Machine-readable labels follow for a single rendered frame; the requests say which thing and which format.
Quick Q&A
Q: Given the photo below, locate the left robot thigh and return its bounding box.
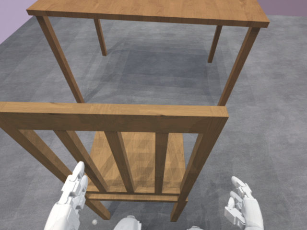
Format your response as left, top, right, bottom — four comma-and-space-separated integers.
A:
113, 218, 142, 230

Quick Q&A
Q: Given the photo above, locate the chair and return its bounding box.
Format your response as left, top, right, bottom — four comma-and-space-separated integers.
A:
0, 102, 229, 222

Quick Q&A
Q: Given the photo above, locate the robot left hand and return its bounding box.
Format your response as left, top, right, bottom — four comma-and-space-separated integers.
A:
44, 161, 88, 230

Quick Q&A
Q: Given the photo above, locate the robot right hand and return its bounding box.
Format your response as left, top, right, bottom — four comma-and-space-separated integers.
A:
224, 176, 264, 230

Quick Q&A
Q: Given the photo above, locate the table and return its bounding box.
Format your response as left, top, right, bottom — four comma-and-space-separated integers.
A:
26, 0, 270, 106

